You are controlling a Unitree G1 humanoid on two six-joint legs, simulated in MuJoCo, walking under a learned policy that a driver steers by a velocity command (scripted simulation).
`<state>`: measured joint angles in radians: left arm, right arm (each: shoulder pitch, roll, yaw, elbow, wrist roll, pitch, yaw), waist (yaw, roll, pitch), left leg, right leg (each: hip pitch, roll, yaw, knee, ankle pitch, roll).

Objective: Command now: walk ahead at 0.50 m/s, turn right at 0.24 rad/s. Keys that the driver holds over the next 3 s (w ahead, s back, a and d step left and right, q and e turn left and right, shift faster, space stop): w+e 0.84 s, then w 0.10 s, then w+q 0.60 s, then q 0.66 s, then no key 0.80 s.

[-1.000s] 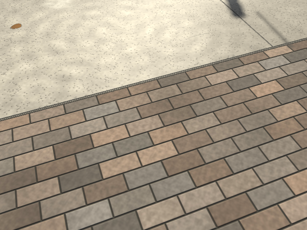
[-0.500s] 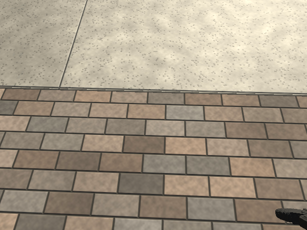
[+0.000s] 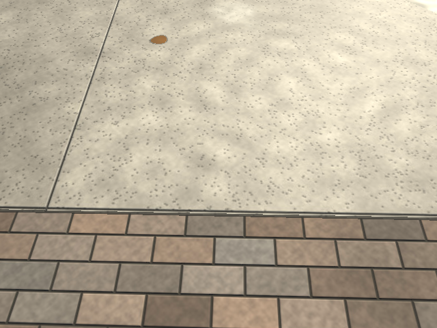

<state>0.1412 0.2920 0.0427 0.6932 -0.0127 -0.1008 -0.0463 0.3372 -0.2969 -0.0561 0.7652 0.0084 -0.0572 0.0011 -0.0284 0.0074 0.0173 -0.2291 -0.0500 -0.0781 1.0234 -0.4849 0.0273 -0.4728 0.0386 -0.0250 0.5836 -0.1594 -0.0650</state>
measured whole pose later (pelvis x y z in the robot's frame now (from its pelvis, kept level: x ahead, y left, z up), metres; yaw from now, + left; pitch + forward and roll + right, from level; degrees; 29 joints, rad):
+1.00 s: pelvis +0.50 -0.13 -0.01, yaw -32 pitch +2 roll +1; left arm 0.10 0.29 0.05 0.58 -0.01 -0.03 -0.04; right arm 0.31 -0.31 -0.06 0.85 0.03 -0.07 0.01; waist -0.05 -0.01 0.07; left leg -0.19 0.07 0.05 1.05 -0.52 -0.01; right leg -0.50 0.03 -0.04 0.65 -0.18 -0.08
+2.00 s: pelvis +0.98 -0.33 +0.00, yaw +0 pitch +2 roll +0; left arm 0.09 0.27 0.04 0.66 0.03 -0.05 0.01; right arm 0.20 -0.32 -0.07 0.68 0.02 0.03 -0.03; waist -0.04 0.02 0.03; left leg -0.37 -0.12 -0.16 1.01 -0.58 -0.02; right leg -0.46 0.03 0.02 0.53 -0.12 -0.02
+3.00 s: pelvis +1.00 -0.30 +0.01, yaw +13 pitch -2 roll +0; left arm 0.18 0.24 0.03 0.92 0.01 -0.01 0.02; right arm 0.18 -0.24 -0.05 0.87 -0.01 0.02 -0.02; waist 0.00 0.00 0.04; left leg -0.21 -0.03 -0.02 0.50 -0.26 0.02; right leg -0.18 -0.03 0.00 0.49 -0.28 0.02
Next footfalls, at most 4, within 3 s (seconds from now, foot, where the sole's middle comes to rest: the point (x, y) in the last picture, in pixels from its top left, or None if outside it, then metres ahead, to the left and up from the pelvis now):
0.42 left None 0.41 0.10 -0.76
0.92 right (314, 289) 0.57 -0.27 -0.76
1.48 left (282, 190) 0.95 -0.22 -0.76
1.92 right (334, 153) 1.12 -0.44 -0.76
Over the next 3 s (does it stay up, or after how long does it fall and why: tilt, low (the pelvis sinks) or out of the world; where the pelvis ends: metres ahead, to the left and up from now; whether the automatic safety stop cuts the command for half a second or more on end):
stays up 1.00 -0.30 0.01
